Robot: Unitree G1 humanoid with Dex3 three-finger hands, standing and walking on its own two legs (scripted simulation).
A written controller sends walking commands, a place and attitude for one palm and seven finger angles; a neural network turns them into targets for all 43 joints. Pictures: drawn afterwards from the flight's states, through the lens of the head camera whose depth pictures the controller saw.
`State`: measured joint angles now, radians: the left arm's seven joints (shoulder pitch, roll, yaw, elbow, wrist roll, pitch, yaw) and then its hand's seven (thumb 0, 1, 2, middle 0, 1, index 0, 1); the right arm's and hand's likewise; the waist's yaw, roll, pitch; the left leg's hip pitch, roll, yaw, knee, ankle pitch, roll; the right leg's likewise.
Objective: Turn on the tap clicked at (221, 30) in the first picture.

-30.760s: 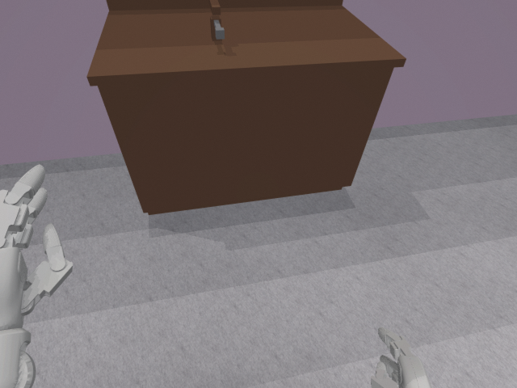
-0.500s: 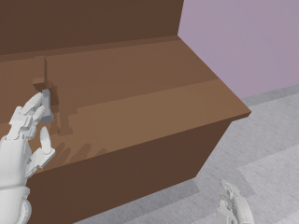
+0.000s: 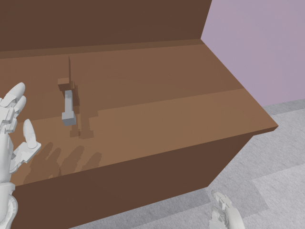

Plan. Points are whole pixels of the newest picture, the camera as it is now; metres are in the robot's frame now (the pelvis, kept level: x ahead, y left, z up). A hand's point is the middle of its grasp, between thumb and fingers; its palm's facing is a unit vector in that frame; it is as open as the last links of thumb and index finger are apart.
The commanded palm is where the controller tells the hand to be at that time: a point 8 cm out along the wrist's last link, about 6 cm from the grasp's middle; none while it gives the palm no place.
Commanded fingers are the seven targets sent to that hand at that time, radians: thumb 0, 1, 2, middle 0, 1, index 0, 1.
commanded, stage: come to a stop and stand still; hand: left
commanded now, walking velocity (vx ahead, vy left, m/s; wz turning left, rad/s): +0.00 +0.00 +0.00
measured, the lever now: (69, 118) +0.35 +0.26 +0.08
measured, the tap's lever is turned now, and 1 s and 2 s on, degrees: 0 0 0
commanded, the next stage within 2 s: look again from close up in 0.32 s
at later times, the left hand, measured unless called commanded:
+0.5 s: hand (46, 137) +0.23 +0.24 +0.17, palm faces +0.40 -0.85 -0.36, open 7.4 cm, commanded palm +0.18 +0.27 +0.18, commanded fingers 0.00 0.90 0.90 -0.20 -0.30 -0.20 -0.30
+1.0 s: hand (31, 116) +0.25 +0.26 +0.21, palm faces +0.46 -0.84 -0.29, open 7.4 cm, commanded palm +0.17 +0.26 +0.17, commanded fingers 0.00 0.90 0.90 -0.20 -0.30 -0.20 -0.30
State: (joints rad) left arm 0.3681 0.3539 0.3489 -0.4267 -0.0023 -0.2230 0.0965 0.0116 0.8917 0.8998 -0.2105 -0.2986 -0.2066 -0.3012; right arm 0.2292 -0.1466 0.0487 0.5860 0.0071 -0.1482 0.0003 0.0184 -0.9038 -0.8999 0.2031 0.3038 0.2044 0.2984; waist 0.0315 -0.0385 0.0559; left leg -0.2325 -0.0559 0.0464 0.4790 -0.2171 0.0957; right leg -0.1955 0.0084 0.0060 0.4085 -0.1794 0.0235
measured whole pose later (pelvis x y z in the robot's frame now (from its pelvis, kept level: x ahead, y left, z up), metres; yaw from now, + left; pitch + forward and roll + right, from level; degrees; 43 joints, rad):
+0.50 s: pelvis +0.02 -0.01 +0.00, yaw +1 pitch -1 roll -2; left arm 0.43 0.37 0.35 -0.50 -0.05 -0.21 0.11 0.01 0.89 0.90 -0.21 -0.30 -0.21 -0.30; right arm 0.18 -0.19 0.02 0.56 0.02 -0.09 -0.02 0.02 -0.91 -0.90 0.20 0.30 0.20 0.30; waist 0.03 -0.02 0.06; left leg -0.21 -0.05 0.02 0.46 -0.24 0.08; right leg -0.16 0.01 -0.02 0.38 -0.20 0.01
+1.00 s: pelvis +0.01 -0.03 +0.00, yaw +1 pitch -1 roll +0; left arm 0.11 0.45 0.44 -0.31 -0.16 0.01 0.01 0.01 0.89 0.90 -0.21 -0.30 -0.21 -0.30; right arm 0.19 -0.25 0.05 0.62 0.00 -0.09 -0.01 0.02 -0.90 -0.90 0.20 0.30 0.20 0.30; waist 0.05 0.00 0.01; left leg -0.25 -0.06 0.02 0.48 -0.22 0.05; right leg -0.24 0.01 -0.02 0.49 -0.23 -0.02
